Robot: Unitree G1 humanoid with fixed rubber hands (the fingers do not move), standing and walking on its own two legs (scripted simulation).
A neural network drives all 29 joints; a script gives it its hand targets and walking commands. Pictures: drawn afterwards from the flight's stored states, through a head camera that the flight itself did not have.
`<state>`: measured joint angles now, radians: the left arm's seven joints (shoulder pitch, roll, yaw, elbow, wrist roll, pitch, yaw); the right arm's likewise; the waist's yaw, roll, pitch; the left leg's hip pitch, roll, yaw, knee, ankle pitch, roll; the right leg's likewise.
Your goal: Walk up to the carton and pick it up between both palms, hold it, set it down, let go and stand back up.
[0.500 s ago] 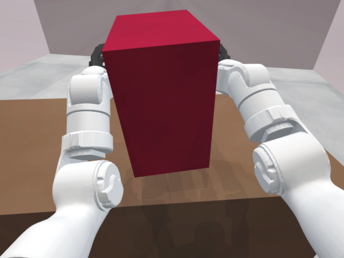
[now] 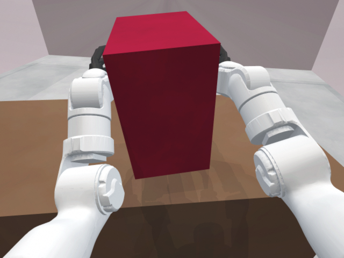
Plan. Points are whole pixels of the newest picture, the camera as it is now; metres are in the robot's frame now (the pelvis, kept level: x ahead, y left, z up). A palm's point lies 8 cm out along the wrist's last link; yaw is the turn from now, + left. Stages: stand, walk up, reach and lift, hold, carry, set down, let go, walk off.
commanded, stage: hold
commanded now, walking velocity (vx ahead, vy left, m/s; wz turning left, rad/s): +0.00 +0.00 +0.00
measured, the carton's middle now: (161, 91) +0.40 +0.01 +0.28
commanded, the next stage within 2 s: none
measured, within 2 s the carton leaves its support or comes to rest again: neither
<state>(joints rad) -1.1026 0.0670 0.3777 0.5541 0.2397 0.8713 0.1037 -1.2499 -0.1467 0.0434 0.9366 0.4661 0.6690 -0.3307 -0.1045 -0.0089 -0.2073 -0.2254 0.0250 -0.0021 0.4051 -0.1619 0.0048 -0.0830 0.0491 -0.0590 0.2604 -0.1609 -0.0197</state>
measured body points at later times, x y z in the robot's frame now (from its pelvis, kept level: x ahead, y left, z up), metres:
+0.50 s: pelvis +0.00 +0.00 +0.00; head -0.09 +0.03 +0.44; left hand +0.40 +0.14 +0.32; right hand +0.39 -0.12 +0.33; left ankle +0.04 +0.11 -0.75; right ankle -0.01 -0.10 -0.75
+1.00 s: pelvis +0.00 +0.00 +0.00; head -0.09 +0.03 +0.44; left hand +0.40 +0.14 +0.32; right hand +0.39 -0.12 +0.33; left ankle +0.04 +0.11 -0.75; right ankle -0.01 -0.10 -0.75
